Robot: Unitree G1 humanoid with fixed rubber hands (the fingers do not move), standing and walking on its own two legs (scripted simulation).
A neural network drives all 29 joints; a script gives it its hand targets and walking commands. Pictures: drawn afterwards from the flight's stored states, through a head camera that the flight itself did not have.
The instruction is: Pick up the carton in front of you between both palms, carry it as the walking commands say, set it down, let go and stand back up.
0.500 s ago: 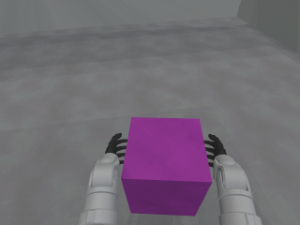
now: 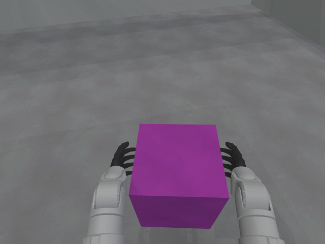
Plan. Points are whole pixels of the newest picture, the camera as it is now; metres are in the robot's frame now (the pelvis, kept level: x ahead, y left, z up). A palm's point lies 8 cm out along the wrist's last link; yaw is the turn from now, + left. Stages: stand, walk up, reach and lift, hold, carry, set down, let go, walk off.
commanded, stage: carry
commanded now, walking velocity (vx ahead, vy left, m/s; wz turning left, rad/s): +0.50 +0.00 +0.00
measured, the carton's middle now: (176, 178) +0.32 +0.00 -0.05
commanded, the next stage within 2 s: none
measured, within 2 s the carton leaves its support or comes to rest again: neither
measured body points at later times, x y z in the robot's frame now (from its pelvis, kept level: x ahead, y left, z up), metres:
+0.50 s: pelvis +0.22 -0.04 +0.00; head +0.26 -0.05 +0.45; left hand +0.52 +0.13 +0.02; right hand +0.54 -0.17 +0.02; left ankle +0.29 +0.07 -0.72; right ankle +0.19 -0.14 -0.74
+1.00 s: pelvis +0.33 -0.04 +0.00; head +0.34 -0.05 +0.45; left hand +0.63 +0.12 +0.03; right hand +0.64 -0.19 +0.03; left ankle +0.33 +0.07 -0.73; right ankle +0.19 -0.15 -0.73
